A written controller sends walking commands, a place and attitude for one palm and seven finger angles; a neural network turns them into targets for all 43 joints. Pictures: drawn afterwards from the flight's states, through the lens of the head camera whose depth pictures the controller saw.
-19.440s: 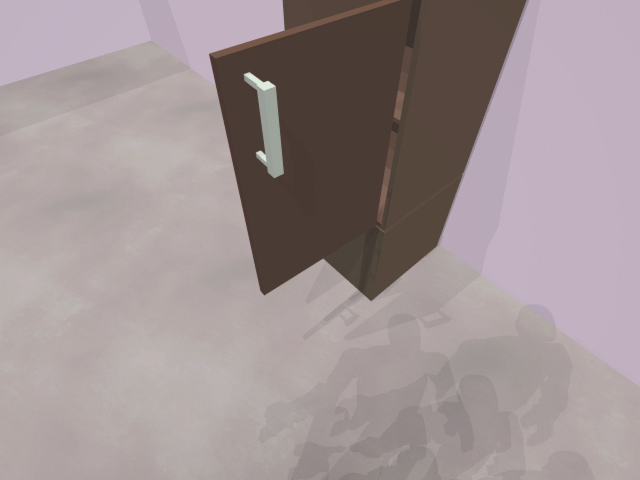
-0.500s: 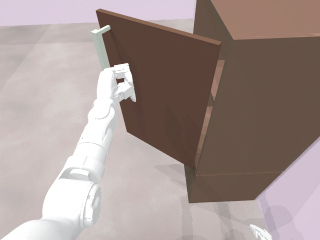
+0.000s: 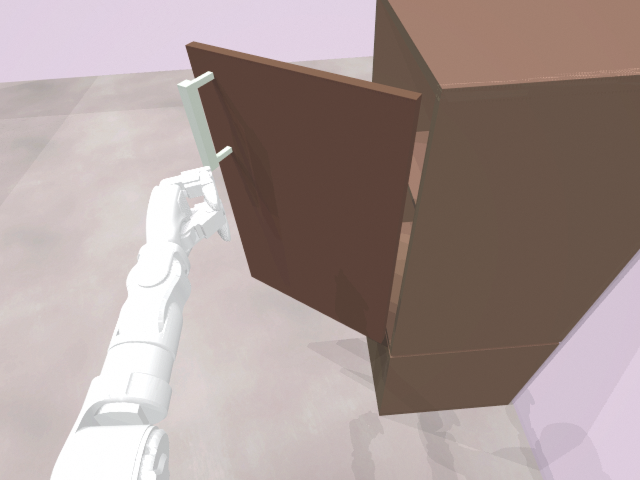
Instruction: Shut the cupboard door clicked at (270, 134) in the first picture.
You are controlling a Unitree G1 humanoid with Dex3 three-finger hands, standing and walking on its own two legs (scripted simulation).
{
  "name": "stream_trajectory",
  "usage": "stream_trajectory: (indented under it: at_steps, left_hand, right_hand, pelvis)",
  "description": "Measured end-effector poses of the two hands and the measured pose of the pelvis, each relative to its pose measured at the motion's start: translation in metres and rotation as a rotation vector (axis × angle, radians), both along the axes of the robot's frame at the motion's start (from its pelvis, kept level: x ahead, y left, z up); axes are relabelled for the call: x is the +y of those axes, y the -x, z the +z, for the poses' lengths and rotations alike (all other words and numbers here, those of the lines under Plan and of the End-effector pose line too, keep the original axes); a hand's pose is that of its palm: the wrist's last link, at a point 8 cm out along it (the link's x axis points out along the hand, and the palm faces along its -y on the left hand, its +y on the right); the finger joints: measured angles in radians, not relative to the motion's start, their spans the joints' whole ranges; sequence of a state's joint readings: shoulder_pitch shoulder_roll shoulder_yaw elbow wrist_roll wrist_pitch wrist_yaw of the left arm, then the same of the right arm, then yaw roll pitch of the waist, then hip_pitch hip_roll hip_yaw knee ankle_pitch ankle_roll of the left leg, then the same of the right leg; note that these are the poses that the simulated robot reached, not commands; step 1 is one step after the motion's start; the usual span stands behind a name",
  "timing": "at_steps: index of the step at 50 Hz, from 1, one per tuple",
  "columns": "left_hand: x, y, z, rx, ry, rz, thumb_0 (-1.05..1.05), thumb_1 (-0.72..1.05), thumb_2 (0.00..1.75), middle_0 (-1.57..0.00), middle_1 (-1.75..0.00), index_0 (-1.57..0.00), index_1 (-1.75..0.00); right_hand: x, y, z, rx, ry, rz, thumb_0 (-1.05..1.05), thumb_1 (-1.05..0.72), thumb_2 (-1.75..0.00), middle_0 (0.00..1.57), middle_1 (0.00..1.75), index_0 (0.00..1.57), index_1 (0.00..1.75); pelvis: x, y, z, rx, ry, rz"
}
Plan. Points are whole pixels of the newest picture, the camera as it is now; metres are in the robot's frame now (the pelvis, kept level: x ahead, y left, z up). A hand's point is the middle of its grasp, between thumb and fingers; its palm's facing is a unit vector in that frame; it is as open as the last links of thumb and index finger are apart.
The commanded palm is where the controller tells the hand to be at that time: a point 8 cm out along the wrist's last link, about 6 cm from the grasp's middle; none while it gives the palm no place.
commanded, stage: draw the hand back to the body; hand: left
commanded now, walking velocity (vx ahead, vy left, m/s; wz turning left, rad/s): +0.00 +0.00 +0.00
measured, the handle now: (208, 123) +0.63 +0.19 +0.14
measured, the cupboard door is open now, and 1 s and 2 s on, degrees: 54 54 54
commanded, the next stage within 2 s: step back with the hand held close in 1.28 s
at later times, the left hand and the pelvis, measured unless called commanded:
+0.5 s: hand (110, 297) +0.28 +0.22 +0.16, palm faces +0.30 -0.93 -0.23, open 3.4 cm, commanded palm +0.23 +0.26 +0.17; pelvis +0.01 +0.01 +0.01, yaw +3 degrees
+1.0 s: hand out of the picture +0.19 +0.30 +0.17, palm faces +0.50 -0.75 -0.43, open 6.8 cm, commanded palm +0.15 +0.32 +0.18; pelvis +0.02 +0.02 +0.01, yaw +2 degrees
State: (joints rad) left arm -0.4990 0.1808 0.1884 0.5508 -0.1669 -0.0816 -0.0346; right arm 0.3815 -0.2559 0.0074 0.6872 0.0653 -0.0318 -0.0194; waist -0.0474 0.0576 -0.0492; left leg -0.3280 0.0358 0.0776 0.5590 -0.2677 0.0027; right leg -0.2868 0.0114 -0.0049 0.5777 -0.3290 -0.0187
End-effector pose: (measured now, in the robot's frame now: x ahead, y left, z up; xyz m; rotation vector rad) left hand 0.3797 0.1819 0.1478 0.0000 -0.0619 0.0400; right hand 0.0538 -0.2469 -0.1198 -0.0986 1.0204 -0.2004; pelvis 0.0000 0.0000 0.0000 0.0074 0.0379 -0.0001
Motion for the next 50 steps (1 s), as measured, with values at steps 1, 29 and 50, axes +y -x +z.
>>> stream_trajectory:
  at_steps: [1, 29, 50]
  left_hand:
    - [0.004, 0.006, 0.000, -0.002, 0.000, 0.002, 0.02, 0.90, 0.90, -1.30, -1.50, -1.30, -1.50]
    - [0.092, 0.154, 0.025, -0.079, -0.293, 0.298, 0.02, 0.90, 0.90, -0.88, -1.04, -0.87, -1.03]
    - [0.145, 0.235, 0.038, -0.022, -0.482, 0.505, 0.02, 0.90, 0.90, -0.32, -0.43, -0.32, -0.42]
  right_hand:
    - [-0.001, -0.004, 0.002, -0.009, 0.009, 0.002, 0.01, -0.90, -0.90, 0.20, 0.30, 0.20, 0.29]
    - [0.071, -0.156, 0.053, -0.302, -0.013, 0.279, 0.01, -0.90, -0.90, 0.20, 0.30, 0.20, 0.30]
    - [0.041, -0.139, 0.043, -0.262, 0.046, 0.199, 0.01, -0.90, -0.90, 0.20, 0.30, 0.20, 0.29]
  pelvis:
    - [0.000, 0.000, 0.001, -0.007, 0.001, 0.001]
    - [0.011, -0.011, 0.013, -0.109, 0.004, 0.045]
    - [0.016, -0.019, 0.012, -0.106, 0.008, 0.041]
